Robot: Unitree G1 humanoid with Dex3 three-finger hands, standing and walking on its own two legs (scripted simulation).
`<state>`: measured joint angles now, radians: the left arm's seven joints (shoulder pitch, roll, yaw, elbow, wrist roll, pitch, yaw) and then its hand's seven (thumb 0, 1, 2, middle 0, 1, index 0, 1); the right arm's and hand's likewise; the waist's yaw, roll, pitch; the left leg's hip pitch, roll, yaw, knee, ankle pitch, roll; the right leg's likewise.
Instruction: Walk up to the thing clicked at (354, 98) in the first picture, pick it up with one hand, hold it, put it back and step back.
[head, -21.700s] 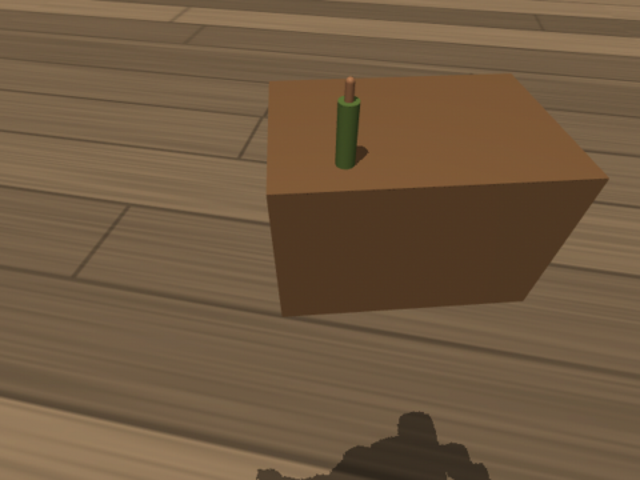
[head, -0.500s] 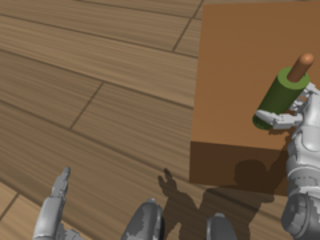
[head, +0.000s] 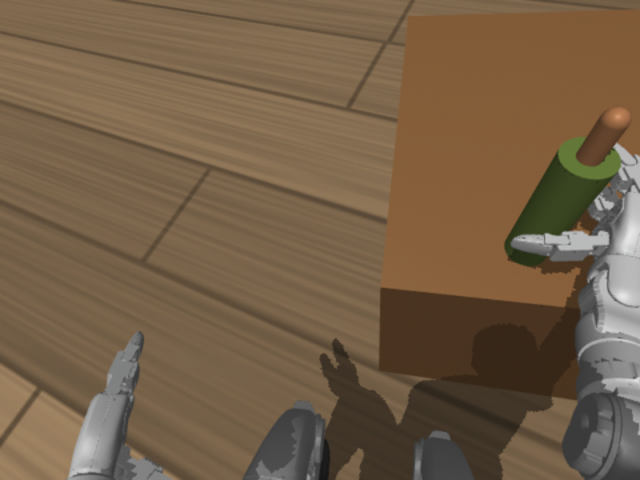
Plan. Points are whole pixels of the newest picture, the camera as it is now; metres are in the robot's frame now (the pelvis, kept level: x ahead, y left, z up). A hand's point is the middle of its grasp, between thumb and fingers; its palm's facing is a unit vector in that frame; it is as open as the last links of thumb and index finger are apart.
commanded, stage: withdraw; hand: right
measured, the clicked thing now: (562, 196) +0.46 -0.21 +0.06
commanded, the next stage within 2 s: rise in 0.22 s
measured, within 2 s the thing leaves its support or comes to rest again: neither
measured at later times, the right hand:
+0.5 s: hand out of the picture +0.44 -0.33 +0.13, palm faces +0.34 +0.92 -0.22, open 17.1 cm
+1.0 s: hand out of the picture +0.27 -0.28 +0.09, palm faces +0.30 +0.89 -0.33, open 17.2 cm
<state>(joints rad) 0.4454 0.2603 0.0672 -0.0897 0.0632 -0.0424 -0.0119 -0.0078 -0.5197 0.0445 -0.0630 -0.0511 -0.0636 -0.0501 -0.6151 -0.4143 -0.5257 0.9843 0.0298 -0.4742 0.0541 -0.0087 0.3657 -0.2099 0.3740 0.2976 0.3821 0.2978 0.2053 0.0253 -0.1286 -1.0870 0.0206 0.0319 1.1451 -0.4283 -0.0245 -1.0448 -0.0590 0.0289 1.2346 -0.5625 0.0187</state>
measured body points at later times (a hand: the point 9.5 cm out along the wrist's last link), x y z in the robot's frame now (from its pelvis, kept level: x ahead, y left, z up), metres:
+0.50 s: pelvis +0.02 -0.01 +0.06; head +0.09 -0.02 +0.50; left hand +0.17 +0.25 +0.03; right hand +0.42 -0.38 +0.14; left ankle +0.06 +0.14 -0.63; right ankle +0.01 -0.13 -0.63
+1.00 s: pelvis +0.05 +0.00 +0.08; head +0.06 +0.01 +0.53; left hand +0.19 +0.25 +0.01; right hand +0.25 -0.33 +0.11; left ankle +0.06 +0.14 -0.63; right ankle +0.01 -0.13 -0.63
